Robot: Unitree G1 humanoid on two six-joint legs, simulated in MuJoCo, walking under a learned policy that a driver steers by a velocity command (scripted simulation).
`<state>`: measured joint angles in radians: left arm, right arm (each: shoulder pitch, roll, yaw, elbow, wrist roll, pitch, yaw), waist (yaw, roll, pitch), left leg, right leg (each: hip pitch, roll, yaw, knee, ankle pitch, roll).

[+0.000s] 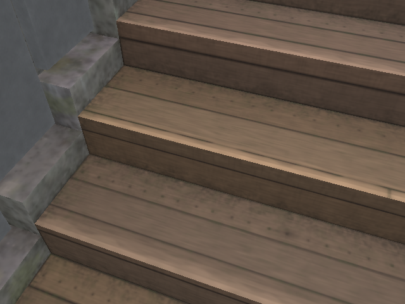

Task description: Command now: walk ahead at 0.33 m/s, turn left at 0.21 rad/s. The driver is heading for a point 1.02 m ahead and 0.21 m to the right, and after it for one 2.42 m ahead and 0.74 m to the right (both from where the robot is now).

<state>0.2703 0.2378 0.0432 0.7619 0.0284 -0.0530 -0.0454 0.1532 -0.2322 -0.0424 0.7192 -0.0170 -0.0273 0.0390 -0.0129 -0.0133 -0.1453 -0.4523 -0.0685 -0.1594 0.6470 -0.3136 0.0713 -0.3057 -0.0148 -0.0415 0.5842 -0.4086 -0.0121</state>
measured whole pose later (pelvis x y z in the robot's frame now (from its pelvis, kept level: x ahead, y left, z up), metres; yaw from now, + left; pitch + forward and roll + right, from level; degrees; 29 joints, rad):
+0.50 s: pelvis +0.21 +0.02 +0.06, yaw +1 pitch +6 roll +4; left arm 0.52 0.12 0.03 1.03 -0.02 -0.14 -0.02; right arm -0.03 -0.12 0.01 0.76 -0.02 -0.03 0.01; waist 0.03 -0.02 -0.10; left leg -0.86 -0.02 0.20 1.20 -0.45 0.13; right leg -0.33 -0.03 0.06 1.32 -0.09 -0.07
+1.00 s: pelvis +0.47 -0.04 +0.24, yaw +0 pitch +2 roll -1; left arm 0.14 0.11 0.00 0.79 0.01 -0.02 0.03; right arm 0.40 -0.15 -0.05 0.89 -0.05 -0.08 0.01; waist -0.03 0.01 -0.06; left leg -0.50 0.03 -0.06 1.40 -0.10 0.08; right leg -0.71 0.03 -0.17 1.17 -0.52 -0.12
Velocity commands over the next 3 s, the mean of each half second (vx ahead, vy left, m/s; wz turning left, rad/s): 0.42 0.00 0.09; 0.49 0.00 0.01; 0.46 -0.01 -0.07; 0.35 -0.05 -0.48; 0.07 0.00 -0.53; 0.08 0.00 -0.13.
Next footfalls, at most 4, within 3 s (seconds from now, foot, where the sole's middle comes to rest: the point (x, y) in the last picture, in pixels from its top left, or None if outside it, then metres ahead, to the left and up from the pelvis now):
0.42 left None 0.35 0.10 -0.60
0.90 right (251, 248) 0.57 -0.11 -0.44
1.46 left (182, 105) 0.97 0.08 -0.28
2.06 right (331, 45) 1.04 -0.36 -0.11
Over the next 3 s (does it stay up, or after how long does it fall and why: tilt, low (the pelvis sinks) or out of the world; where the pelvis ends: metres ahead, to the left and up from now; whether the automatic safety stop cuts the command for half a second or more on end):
stays up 1.08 -0.26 0.66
